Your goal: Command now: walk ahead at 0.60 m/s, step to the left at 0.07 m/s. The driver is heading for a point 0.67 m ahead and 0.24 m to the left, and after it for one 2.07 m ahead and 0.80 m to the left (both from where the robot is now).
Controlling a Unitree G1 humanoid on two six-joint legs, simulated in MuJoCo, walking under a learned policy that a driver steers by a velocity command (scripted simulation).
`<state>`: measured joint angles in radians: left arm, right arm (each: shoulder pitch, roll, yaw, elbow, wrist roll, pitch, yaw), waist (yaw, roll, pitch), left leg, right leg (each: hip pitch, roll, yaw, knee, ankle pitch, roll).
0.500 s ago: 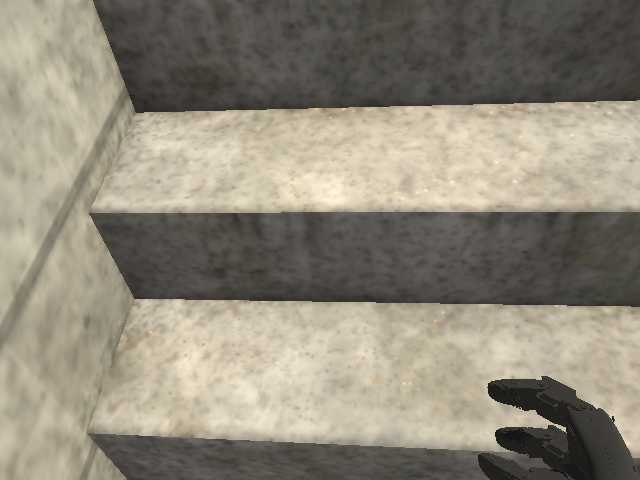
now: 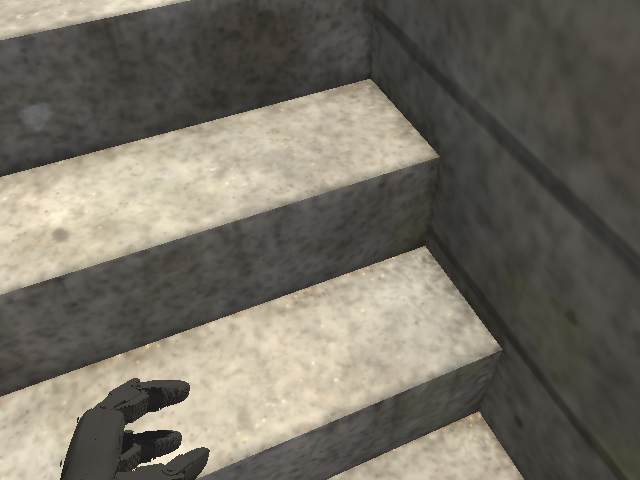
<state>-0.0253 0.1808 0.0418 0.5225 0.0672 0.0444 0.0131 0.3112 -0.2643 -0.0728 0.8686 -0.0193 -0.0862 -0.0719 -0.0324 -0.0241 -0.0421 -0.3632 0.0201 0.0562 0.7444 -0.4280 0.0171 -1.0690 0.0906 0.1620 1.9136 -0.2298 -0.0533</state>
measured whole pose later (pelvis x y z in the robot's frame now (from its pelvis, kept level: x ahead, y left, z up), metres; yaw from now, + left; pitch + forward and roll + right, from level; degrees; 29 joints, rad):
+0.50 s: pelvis +0.17 +0.00 +0.03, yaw +19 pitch +13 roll -2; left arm 0.59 0.33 0.14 0.99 0.06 -0.12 0.18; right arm -0.47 -0.28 -0.06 0.32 -0.04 0.05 0.03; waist 0.24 0.00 0.04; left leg -0.89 -0.16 -0.14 1.77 -0.82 0.08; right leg -0.25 -0.14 -0.10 0.42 -0.23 0.11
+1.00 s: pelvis +0.30 +0.10 +0.24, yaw +45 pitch +8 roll +1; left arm 0.92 0.07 0.06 1.11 0.00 -0.11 0.11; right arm -0.64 -0.05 0.04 0.37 -0.07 0.00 -0.01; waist 0.36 -0.08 0.14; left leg -0.83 -0.12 -0.05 1.41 -0.63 -0.01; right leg -0.13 0.23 0.20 0.44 -0.15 -0.18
